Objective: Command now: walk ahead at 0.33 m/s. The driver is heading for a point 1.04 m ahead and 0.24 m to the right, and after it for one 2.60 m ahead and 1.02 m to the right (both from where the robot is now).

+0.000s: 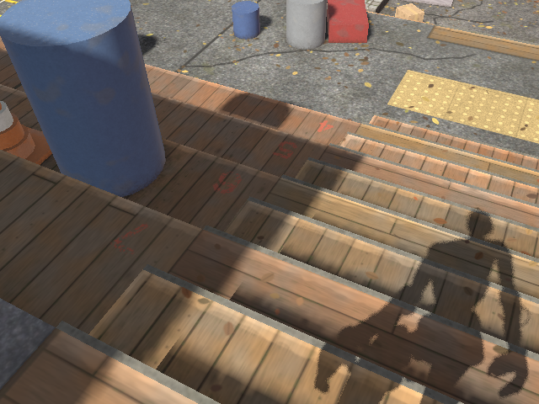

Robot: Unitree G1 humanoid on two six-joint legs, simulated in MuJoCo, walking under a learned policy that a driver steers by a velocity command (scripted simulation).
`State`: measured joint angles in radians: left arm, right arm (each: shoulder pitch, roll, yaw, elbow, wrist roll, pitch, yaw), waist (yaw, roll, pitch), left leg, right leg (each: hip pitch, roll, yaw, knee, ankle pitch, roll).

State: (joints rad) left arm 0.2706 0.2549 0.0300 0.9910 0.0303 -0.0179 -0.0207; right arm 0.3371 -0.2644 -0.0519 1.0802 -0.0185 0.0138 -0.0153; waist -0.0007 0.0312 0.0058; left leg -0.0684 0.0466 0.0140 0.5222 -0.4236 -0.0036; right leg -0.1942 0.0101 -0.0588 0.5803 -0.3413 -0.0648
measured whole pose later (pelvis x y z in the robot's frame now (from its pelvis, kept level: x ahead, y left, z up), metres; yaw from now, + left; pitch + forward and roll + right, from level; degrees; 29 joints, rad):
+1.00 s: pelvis +0.45 +0.01 -0.04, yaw -1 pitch +0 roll +3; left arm 0.08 0.25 0.06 0.84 0.03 0.00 -0.06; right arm 0.48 -0.21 -0.03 1.01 -0.04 -0.09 -0.06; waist -0.09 -0.05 0.01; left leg -0.05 -0.08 0.09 0.72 -0.67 0.05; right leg -0.54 -0.08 0.03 0.53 0.38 -0.04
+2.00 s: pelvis +0.96 -0.14 -0.30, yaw -29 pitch +0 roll -1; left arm 0.30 0.27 0.05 0.86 0.06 -0.10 -0.05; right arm 0.29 -0.26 0.03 0.86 -0.06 -0.10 0.01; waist -0.02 0.02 0.02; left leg -0.62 0.11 -0.04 1.43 -0.47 -0.07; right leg -0.31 0.10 -0.03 0.54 -0.24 -0.11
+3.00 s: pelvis +1.05 -0.17 -0.29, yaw -37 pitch +1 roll +0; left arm 0.24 0.27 0.00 0.78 0.01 -0.03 -0.09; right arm 0.20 -0.26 -0.03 0.83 -0.02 -0.03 0.07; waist -0.03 0.01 0.02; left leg -0.25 0.04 0.04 0.50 -0.28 -0.01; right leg -0.23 0.02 -0.01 0.50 -0.29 -0.03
